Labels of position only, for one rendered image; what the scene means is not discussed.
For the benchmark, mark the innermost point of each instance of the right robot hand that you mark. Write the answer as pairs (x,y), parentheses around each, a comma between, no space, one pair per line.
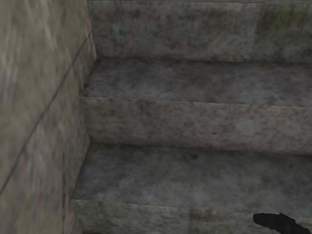
(280,222)

